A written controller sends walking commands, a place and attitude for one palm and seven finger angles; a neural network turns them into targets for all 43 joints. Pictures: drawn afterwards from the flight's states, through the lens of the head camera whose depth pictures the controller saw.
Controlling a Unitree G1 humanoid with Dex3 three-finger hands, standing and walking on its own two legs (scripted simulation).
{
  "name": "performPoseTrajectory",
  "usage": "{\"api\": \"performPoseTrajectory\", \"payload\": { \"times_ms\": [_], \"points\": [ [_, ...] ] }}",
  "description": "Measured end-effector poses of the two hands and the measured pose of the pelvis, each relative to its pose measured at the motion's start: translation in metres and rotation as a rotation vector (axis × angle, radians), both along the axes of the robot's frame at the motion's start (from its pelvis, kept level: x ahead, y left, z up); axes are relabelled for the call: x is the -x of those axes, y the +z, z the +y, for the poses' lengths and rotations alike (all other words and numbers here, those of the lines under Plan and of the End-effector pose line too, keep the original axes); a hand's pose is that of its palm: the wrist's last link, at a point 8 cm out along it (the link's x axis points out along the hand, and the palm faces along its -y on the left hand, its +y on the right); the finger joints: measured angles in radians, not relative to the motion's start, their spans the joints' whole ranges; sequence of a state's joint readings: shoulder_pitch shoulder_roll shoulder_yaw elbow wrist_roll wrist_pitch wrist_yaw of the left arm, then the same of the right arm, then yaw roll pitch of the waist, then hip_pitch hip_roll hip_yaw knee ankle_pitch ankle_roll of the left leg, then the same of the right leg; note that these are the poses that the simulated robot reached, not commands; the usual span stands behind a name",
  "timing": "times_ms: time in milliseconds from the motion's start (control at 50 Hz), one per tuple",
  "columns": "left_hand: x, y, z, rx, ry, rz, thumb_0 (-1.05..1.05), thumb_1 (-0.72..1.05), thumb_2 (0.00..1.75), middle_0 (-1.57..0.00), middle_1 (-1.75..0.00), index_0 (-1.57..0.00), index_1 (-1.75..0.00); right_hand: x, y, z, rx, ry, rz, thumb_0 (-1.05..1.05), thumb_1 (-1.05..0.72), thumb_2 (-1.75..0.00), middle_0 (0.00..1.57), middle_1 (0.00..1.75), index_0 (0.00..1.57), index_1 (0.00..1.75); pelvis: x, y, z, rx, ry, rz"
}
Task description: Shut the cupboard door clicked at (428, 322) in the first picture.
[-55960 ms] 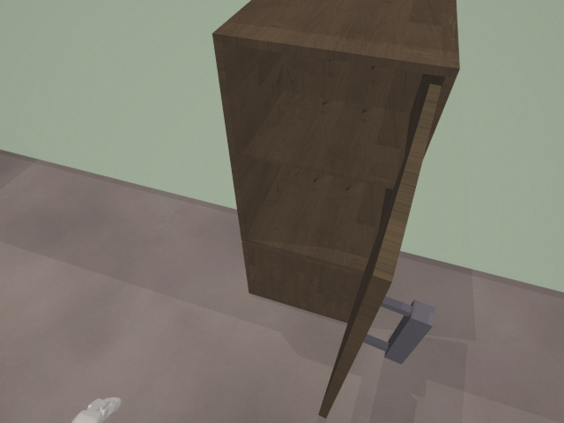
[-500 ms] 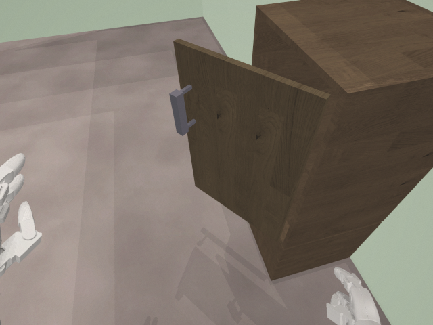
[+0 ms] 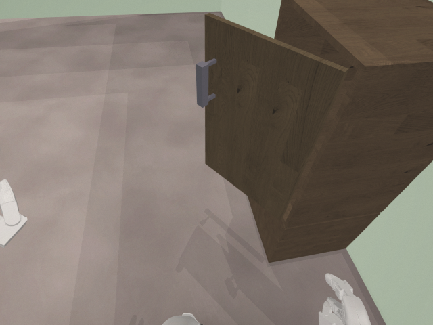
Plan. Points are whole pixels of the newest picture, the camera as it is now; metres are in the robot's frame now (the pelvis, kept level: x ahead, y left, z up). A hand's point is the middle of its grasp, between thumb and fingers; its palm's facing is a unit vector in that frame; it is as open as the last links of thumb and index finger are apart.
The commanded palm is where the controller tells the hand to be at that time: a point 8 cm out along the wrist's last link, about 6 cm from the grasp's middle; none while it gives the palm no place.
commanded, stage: step back with the hand held close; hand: left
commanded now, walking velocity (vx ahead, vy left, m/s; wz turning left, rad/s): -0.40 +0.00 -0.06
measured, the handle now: (207, 82) +0.74 +0.09 +0.05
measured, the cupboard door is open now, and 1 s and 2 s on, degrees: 36 36 36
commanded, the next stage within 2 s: stop stepping back and stand still in 0.54 s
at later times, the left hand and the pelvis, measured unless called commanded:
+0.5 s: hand out of the picture +0.09 +0.26 +0.19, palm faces +0.42 -0.81 -0.41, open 7.4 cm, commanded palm +0.06 +0.30 +0.19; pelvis -0.10 +0.01 +0.00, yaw -4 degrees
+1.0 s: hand out of the picture -0.05 +0.32 +0.20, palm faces +0.50 -0.82 -0.26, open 7.4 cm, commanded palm -0.12 +0.34 +0.19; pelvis -0.29 +0.06 +0.00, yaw -5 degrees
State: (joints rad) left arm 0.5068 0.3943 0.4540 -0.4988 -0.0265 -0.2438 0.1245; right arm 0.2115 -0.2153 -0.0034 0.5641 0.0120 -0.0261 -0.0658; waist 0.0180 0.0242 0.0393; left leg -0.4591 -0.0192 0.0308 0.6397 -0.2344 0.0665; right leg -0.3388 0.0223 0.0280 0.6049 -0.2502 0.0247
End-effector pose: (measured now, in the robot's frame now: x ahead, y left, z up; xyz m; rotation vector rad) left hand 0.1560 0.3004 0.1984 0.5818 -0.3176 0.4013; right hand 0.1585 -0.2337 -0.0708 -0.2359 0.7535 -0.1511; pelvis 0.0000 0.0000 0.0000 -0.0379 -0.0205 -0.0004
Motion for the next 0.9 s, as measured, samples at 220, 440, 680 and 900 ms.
{"api": "performPoseTrajectory", "payload": {
  "times_ms": [220, 440, 680, 900],
  "points": [
    [0.024, 0.003, 0.007, -0.015, -0.07, -0.068, 0.01, 0.89, 0.9, -0.21, -0.3, -0.21, -0.31, 0.044, 0.006, -0.001, 0.053, -0.036, -0.009, 0.01, -0.9, -0.89, 0.2, 0.3, 0.2, 0.3, 0.038, -0.002, 0.011, 0.033, 0.011, -0.003],
    [0.095, 0.005, 0.008, -0.029, -0.05, -0.064, 0.01, 0.89, 0.9, -0.21, -0.3, -0.2, -0.3, 0.073, 0.001, 0.016, 0.002, 0.048, -0.05, 0.01, -0.9, -0.89, 0.2, 0.3, 0.2, 0.3, 0.094, -0.006, 0.005, 0.031, -0.036, 0.083],
    [0.113, 0.01, 0.005, 0.052, -0.201, -0.093, 0.01, 0.89, 0.9, -0.21, -0.3, -0.21, -0.31, 0.169, 0.031, 0.017, 0.015, -0.078, -0.134, 0.01, -0.9, -0.89, 0.2, 0.3, 0.21, 0.3, 0.172, 0.004, 0.02, 0.053, -0.085, -0.025],
    [0.254, 0.012, 0.028, 0.048, -0.108, -0.084, 0.01, 0.88, 0.9, -0.22, -0.3, -0.21, -0.31, 0.313, 0.024, 0.004, 0.105, -0.147, 0.084, 0.01, -0.9, -0.89, 0.2, 0.3, 0.2, 0.3, 0.246, 0.014, 0.032, -0.024, -0.106, 0.021]
  ]
}}
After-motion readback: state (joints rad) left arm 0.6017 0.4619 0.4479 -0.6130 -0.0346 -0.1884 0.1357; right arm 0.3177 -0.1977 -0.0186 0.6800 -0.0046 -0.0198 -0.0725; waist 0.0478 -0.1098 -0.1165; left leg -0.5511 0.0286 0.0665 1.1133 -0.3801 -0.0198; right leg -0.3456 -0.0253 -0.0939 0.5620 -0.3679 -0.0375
